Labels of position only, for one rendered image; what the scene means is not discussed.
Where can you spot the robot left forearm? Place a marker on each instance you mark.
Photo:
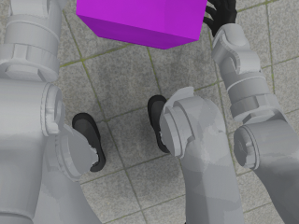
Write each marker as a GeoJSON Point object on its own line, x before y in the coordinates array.
{"type": "Point", "coordinates": [32, 38]}

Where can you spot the robot right forearm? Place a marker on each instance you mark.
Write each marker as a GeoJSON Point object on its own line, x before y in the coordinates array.
{"type": "Point", "coordinates": [241, 72]}

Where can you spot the right robot foot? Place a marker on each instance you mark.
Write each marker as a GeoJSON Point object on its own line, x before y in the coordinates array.
{"type": "Point", "coordinates": [155, 107]}

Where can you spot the robot right hand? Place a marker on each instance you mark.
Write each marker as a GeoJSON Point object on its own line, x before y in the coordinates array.
{"type": "Point", "coordinates": [224, 13]}

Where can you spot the robot left upper arm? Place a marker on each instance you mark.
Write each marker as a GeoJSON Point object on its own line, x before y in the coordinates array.
{"type": "Point", "coordinates": [30, 112]}

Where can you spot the carton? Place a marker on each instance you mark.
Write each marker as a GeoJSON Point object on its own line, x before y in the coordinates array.
{"type": "Point", "coordinates": [160, 24]}

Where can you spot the right robot thigh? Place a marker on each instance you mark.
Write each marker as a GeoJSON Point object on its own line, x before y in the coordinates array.
{"type": "Point", "coordinates": [211, 191]}

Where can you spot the robot right upper arm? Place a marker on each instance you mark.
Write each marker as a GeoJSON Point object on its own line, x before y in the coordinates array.
{"type": "Point", "coordinates": [271, 150]}

